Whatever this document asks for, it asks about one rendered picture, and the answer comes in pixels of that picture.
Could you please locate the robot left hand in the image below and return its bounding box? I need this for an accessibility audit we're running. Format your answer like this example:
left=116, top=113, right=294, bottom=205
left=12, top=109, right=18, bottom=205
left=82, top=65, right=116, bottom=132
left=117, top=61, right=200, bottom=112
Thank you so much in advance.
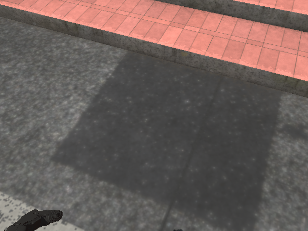
left=4, top=209, right=63, bottom=231

